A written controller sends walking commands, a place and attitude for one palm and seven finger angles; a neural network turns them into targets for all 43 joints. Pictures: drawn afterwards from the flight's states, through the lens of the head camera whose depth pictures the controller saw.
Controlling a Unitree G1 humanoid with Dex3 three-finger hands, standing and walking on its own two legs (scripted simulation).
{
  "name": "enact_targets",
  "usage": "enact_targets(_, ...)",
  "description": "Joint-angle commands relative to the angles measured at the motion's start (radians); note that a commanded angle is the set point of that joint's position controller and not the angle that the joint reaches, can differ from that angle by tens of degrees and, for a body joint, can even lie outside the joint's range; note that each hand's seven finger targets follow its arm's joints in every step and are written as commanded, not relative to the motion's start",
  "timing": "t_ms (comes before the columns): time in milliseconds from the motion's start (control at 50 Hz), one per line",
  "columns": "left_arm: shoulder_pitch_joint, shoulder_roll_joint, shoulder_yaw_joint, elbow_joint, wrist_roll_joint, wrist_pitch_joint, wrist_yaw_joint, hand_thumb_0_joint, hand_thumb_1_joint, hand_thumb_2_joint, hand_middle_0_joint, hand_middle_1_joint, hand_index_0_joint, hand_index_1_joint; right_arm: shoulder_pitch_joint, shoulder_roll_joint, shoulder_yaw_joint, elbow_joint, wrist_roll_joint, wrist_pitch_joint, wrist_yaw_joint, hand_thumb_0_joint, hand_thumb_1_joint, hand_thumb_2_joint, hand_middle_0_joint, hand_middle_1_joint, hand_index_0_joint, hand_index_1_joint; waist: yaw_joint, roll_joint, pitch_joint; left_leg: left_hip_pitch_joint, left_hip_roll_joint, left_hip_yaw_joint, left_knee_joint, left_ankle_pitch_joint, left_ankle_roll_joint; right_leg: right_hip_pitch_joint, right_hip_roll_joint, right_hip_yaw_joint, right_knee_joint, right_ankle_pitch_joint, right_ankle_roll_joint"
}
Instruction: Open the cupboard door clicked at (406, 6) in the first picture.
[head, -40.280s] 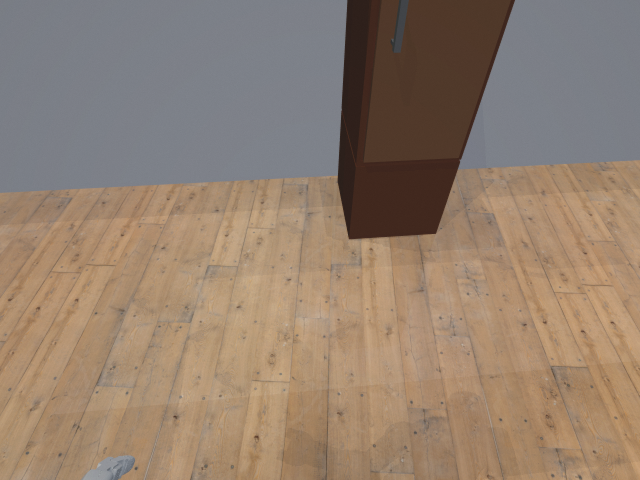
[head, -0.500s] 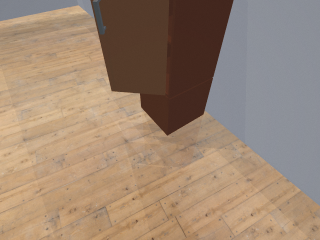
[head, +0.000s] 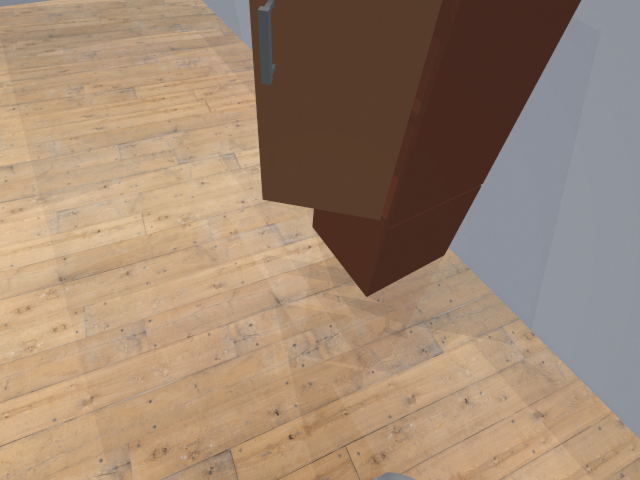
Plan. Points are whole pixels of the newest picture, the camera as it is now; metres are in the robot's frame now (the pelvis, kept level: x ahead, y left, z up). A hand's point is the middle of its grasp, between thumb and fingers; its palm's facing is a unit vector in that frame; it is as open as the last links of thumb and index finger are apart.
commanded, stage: take the last steps up to it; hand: left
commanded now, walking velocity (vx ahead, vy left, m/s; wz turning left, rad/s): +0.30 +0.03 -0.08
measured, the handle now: (268, 43) +0.83 +0.17 +0.12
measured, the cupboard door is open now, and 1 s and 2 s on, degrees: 48 48 48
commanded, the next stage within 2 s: come to a stop and stand still in 0.44 s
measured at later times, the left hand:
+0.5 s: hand (219, 387) +0.26 +0.17 -0.16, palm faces +0.01 -0.98 -0.19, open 7.2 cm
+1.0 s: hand (192, 379) +0.28 +0.22 -0.17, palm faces -0.03 -0.97 -0.24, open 7.4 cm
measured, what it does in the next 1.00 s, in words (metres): walks ahead: right foot, then left foot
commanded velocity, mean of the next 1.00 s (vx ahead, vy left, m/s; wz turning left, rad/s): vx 0.03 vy -0.03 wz -0.02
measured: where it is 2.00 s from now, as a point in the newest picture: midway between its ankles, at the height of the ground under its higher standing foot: outside the picture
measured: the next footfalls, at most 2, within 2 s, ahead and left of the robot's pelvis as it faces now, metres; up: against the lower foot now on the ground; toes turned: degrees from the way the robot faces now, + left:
right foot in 0.32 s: +0.22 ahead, -0.11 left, +0.00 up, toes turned -9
left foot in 0.64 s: +0.34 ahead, +0.14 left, +0.00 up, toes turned +3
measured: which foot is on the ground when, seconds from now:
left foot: down 0.00-0.34, up 0.36-0.62, down 0.64-1.00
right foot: up 0.00-0.30, down 0.32-0.70, up 0.72-1.00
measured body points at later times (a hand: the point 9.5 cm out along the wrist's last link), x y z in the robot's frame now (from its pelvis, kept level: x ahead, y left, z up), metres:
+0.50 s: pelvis +0.18 +0.00 +0.01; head +0.21 -0.01 +0.46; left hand +0.26 +0.22 -0.14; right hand +0.15 -0.23 -0.15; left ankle +0.16 +0.12 -0.68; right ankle +0.18 -0.11 -0.73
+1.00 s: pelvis +0.22 +0.02 +0.00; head +0.26 +0.02 +0.45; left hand +0.28 +0.27 -0.15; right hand +0.30 -0.22 -0.15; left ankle +0.30 +0.13 -0.73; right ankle +0.19 -0.11 -0.71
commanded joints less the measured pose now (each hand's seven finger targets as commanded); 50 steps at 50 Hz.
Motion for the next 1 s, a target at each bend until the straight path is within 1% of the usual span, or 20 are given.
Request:
enact_targets(0, -0.028, 0.003, 0.000, -0.095, -0.007, -0.026, -0.010, 0.000, 0.900, 0.900, -0.200, -0.300, -0.200, -0.300, 0.153, -0.150, -0.022, 0.034, -0.001, -0.013, -0.011, 0.000, -0.900, -0.900, 0.200, 0.300, 0.200, 0.300, -0.021, 0.158, -0.031, 0.125, 0.274, -0.239, -0.366, 0.084, 0.116, -0.116, -0.030, 0.051, -0.101, 0.104, -0.006)
enact_targets(60, -0.082, 0.000, -0.003, -0.122, -0.005, -0.021, -0.012, 0.000, 0.900, 0.900, -0.200, -0.300, -0.200, -0.300, 0.161, -0.153, -0.022, 0.043, -0.003, -0.012, -0.007, 0.000, -0.900, -0.900, 0.200, 0.300, 0.200, 0.300, -0.018, 0.082, 0.000, 0.135, 0.281, -0.213, -0.398, 0.070, 0.139, -0.100, -0.022, 0.043, -0.250, 0.154, -0.002)
enact_targets(200, -0.208, 0.011, -0.008, -0.181, -0.004, -0.031, -0.012, 0.000, 0.900, 0.900, -0.200, -0.300, -0.200, -0.300, 0.217, -0.150, -0.016, 0.090, -0.008, -0.004, -0.002, 0.000, -0.900, -0.900, 0.200, 0.300, 0.200, 0.300, -0.045, 0.090, 0.043, 0.193, 0.266, -0.166, -0.343, 0.195, 0.131, -0.015, 0.026, 0.002, -0.494, 0.158, -0.020)
enact_targets(260, -0.114, 0.023, -0.002, -0.151, -0.001, -0.043, -0.009, 0.000, 0.900, 0.900, -0.200, -0.300, -0.200, -0.300, 0.222, -0.144, -0.009, 0.108, -0.006, 0.001, -0.004, 0.000, -0.900, -0.900, 0.200, 0.300, 0.200, 0.300, -0.002, 0.073, -0.016, 0.176, 0.200, -0.090, -0.152, 0.330, 0.072, 0.214, 0.082, -0.046, -0.656, 0.224, -0.041)
enact_targets(280, -0.004, 0.062, 0.010, -0.118, -0.001, -0.053, -0.004, 0.000, 0.900, 0.900, -0.200, -0.300, -0.200, -0.300, 0.210, -0.134, -0.005, 0.107, 0.005, -0.001, -0.003, 0.000, -0.900, -0.900, 0.200, 0.300, 0.200, 0.300, 0.046, 0.020, -0.074, 0.078, 0.153, -0.054, 0.009, 0.344, 0.037, 0.424, 0.055, 0.015, -0.689, 0.275, -0.067)
enact_targets(300, 0.139, 0.145, 0.030, -0.078, 0.005, -0.066, 0.008, 0.000, 0.900, 0.900, -0.200, -0.300, -0.200, -0.300, 0.199, -0.109, -0.005, 0.081, 0.017, -0.004, 0.004, 0.000, -0.900, -0.900, 0.200, 0.300, 0.200, 0.300, 0.092, -0.130, -0.153, -0.148, 0.045, 0.019, 0.248, 0.136, -0.018, 0.653, -0.151, 0.294, -0.739, 0.361, -0.155)
enact_targets(320, 0.217, 0.216, 0.043, -0.058, -0.011, -0.068, 0.014, 0.000, 0.900, 0.900, -0.200, -0.300, -0.200, -0.300, 0.185, -0.104, -0.005, 0.054, 0.018, 0.000, 0.007, 0.000, -0.900, -0.900, 0.200, 0.300, 0.200, 0.300, 0.099, -0.199, -0.176, -0.301, -0.027, 0.009, 0.533, -0.377, -0.052, 0.715, -0.355, 0.536, -0.867, 0.455, -0.284)
enact_targets(340, 0.173, 0.205, 0.042, -0.070, -0.019, -0.066, 0.024, 0.000, 0.900, 0.900, -0.200, -0.300, -0.200, -0.300, 0.135, -0.129, -0.012, 0.048, 0.015, 0.006, 0.007, 0.000, -0.900, -0.900, 0.200, 0.300, 0.200, 0.300, 0.094, -0.070, -0.115, -0.349, 0.034, -0.115, 0.622, -0.347, -0.046, 0.623, -0.354, 0.510, -0.898, 0.379, -0.306)
enact_targets(440, -0.019, 0.062, 0.001, -0.101, -0.016, -0.081, 0.027, 0.000, 0.900, 0.900, -0.200, -0.300, -0.200, -0.300, 0.136, -0.040, -0.004, 0.072, 0.008, 0.042, 0.018, 0.000, -0.900, -0.900, 0.200, 0.300, 0.200, 0.300, -0.032, -0.066, -0.052, -0.176, 0.085, -0.110, 0.429, -0.116, -0.082, 0.297, -0.169, 0.129, -0.946, 0.536, -0.186)
enact_targets(520, -0.003, 0.079, 0.011, -0.075, -0.009, -0.085, 0.020, 0.000, 0.900, 0.900, -0.200, -0.300, -0.200, -0.300, 0.105, -0.018, -0.005, 0.056, 0.006, 0.038, 0.029, 0.000, -0.900, -0.900, 0.200, 0.300, 0.200, 0.300, -0.023, -0.043, -0.066, -0.084, 0.052, -0.067, 0.172, -0.039, -0.086, 0.276, -0.144, 0.113, -0.927, 0.443, -0.183)
enact_targets(580, -0.030, 0.067, -0.004, -0.056, -0.019, -0.067, 0.027, 0.000, 0.900, 0.900, -0.200, -0.300, -0.200, -0.300, 0.141, -0.036, 0.006, 0.083, 0.006, 0.026, 0.014, 0.000, -0.900, -0.900, 0.200, 0.300, 0.200, 0.300, -0.051, -0.007, -0.088, 0.129, 0.016, -0.063, -0.078, 0.199, -0.095, 0.219, -0.063, 0.057, -0.787, 0.477, -0.104)
enact_targets(620, 0.027, 0.015, -0.030, -0.048, -0.027, -0.046, 0.036, 0.000, 0.900, 0.900, -0.200, -0.300, -0.200, -0.300, 0.158, -0.142, -0.005, 0.079, 0.007, 0.016, -0.007, 0.000, -0.900, -0.900, 0.200, 0.300, 0.200, 0.300, -0.036, 0.187, -0.153, 0.235, 0.201, -0.242, -0.090, 0.604, -0.017, 0.160, 0.024, 0.019, -0.689, 0.223, -0.014)
enact_targets(640, 0.053, 0.008, -0.031, -0.040, -0.028, -0.032, 0.043, 0.000, 0.900, 0.900, -0.200, -0.300, -0.200, -0.300, 0.125, -0.186, -0.012, 0.071, 0.009, 0.029, -0.018, 0.000, -0.900, -0.900, 0.200, 0.300, 0.200, 0.300, -0.028, 0.209, -0.126, 0.163, 0.277, -0.277, -0.113, 0.641, 0.040, 0.199, 0.046, 0.003, -0.674, 0.047, 0.007)
enact_targets(660, 0.071, 0.003, -0.033, -0.034, -0.020, -0.018, 0.048, 0.000, 0.900, 0.900, -0.200, -0.300, -0.200, -0.300, 0.092, -0.206, -0.017, 0.060, 0.007, 0.042, -0.022, 0.000, -0.900, -0.900, 0.200, 0.300, 0.200, 0.300, -0.024, 0.154, -0.060, 0.082, 0.290, -0.272, -0.132, 0.560, 0.059, 0.218, 0.059, 0.011, -0.657, -0.018, 0.009)
enact_targets(700, 0.071, 0.030, -0.033, -0.019, -0.022, 0.012, 0.041, 0.000, 0.900, 0.900, -0.200, -0.300, -0.200, -0.300, 0.035, -0.201, -0.012, 0.053, 0.012, 0.053, -0.036, 0.000, -0.900, -0.900, 0.200, 0.300, 0.200, 0.300, -0.014, 0.258, 0.002, 0.067, 0.278, -0.285, -0.181, 0.678, 0.069, 0.175, 0.056, 0.007, -0.559, -0.024, 0.016)
enact_targets(760, 0.065, 0.074, -0.014, -0.048, -0.018, 0.037, 0.039, 0.000, 0.900, 0.900, -0.200, -0.300, -0.200, -0.300, 0.092, -0.240, -0.032, 0.046, 0.008, 0.068, -0.055, 0.000, -0.900, -0.900, 0.200, 0.300, 0.200, 0.300, -0.051, 0.251, -0.121, 0.189, 0.361, -0.324, -0.151, 0.869, 0.145, 0.083, 0.075, 0.075, -0.238, -0.207, 0.013)
enact_targets(800, 0.040, 0.068, -0.004, -0.073, -0.015, 0.038, 0.036, 0.000, 0.900, 0.900, -0.200, -0.300, -0.200, -0.300, 0.069, -0.245, -0.044, 0.031, 0.005, 0.074, -0.058, 0.000, -0.900, -0.900, 0.200, 0.300, 0.200, 0.300, -0.054, 0.183, -0.155, 0.249, 0.370, -0.307, -0.106, 0.866, 0.177, 0.011, 0.079, 0.090, -0.180, -0.198, 0.012)
enact_targets(900, 0.037, 0.038, 0.003, -0.121, -0.013, 0.044, 0.028, 0.000, 0.900, 0.900, -0.200, -0.300, -0.200, -0.300, -0.014, -0.240, -0.054, -0.003, -0.001, 0.081, -0.050, 0.000, -0.900, -0.900, 0.200, 0.300, 0.200, 0.300, -0.030, 0.215, -0.184, 0.144, 0.327, -0.256, -0.140, 0.537, 0.139, 0.108, 0.087, 0.071, -0.314, -0.128, 0.009)
enact_targets(940, 0.071, 0.032, 0.005, -0.113, -0.014, 0.042, 0.026, 0.000, 0.900, 0.900, -0.200, -0.300, -0.200, -0.300, -0.044, -0.239, -0.056, -0.011, -0.002, 0.087, -0.037, 0.000, -0.900, -0.900, 0.200, 0.300, 0.200, 0.300, -0.009, 0.239, -0.159, 0.032, 0.296, -0.249, -0.176, 0.286, 0.102, 0.230, 0.090, 0.037, -0.475, -0.035, -0.001)
enact_targets(980, 0.152, 0.050, 0.008, -0.084, -0.005, 0.033, 0.029, 0.000, 0.900, 0.900, -0.200, -0.300, -0.200, -0.300, -0.062, -0.199, -0.053, -0.020, 0.006, 0.100, -0.023, 0.000, -0.900, -0.900, 0.200, 0.300, 0.200, 0.300, 0.029, 0.115, -0.106, -0.137, 0.176, -0.182, -0.128, -0.097, 0.021, 0.378, 0.079, 0.041, -0.733, 0.111, -0.016)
